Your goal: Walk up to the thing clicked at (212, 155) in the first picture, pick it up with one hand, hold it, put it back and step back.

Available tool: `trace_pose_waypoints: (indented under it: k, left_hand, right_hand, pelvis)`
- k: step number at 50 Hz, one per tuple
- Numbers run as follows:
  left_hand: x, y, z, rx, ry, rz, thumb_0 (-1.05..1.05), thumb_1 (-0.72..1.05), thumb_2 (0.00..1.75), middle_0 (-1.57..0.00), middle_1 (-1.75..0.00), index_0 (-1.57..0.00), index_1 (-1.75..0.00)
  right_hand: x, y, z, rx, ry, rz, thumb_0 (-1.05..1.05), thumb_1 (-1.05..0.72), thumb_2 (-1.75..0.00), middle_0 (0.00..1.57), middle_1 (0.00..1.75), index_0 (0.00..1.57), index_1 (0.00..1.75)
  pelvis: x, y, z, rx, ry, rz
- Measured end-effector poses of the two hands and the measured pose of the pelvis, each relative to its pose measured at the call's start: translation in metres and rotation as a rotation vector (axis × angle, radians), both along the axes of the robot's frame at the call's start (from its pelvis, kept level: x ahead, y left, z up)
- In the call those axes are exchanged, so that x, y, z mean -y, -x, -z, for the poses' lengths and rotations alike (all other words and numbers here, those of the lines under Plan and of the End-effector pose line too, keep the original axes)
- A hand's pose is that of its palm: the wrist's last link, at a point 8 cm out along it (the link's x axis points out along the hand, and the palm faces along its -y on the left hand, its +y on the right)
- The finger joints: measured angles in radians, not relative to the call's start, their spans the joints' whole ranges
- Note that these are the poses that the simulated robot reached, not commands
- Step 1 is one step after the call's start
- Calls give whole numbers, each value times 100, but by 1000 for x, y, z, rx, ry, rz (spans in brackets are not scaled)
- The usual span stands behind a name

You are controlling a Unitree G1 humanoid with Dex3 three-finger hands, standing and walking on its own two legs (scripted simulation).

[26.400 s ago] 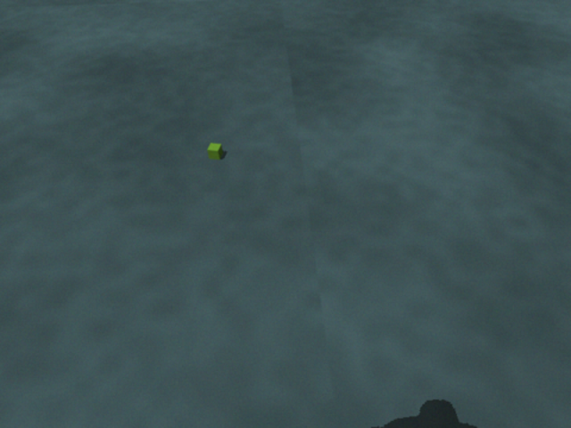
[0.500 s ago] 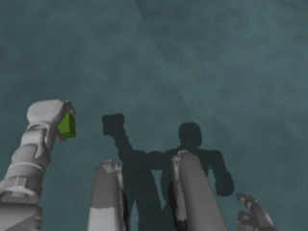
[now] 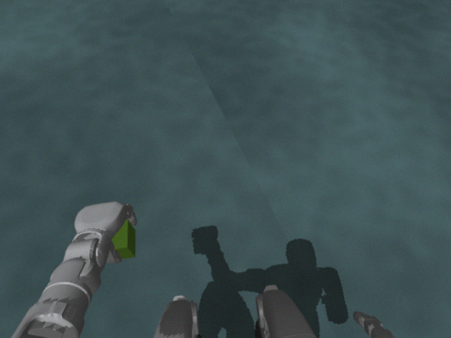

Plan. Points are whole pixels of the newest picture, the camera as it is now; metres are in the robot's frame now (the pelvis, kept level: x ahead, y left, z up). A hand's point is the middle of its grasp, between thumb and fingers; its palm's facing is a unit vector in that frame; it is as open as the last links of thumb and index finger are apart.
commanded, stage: lift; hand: left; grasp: from above
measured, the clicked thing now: (117, 240) +0.34 +0.22 -0.12
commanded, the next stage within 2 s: hold in 0.42 s
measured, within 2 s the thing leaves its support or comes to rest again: neither
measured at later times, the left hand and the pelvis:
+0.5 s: hand (97, 219) +0.34 +0.22 -0.01, palm faces -0.47 -0.08 -0.88, open 9.0 cm; pelvis +0.03 +0.00 +0.07, yaw +0 degrees
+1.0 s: hand (90, 205) +0.35 +0.22 +0.03, palm faces -0.47 -0.05 -0.88, open 9.0 cm; pelvis +0.05 +0.00 +0.10, yaw -1 degrees
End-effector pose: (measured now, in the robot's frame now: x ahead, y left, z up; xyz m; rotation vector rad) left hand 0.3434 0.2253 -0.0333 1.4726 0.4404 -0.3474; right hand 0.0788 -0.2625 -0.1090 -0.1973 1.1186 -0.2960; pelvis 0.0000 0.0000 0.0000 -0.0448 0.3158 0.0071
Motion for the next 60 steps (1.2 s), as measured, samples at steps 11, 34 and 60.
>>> trace_pose_waypoints:
  k: [11,34,60]
  left_hand:
    - [2,-7,-48,46,-21,-18,-1,8,43,-85,-41,-85,-40]
    - [2,-11,-102,42,-28,-6,-1,10,40,-85,-40,-86,-38]
    - [10,-9,-134,32,-26,19,-1,10,40,-85,-40,-86,-38]
  right_hand:
    - [0,-6,-39,-9,-8,-2,1,-90,-91,20,30,20,30]
    - [-2,-50,-84,67,-31,-19,1,-90,-90,20,30,20,30]
    - [2,-65,-100,110,-58,-31,1,-90,-90,20,30,20,30]
  pelvis:
    - [-1,-17,-42,77,-10,3]
    - [-3,-40,-86,176,-27,8]
    - [2,-44,-101,240,-36,18]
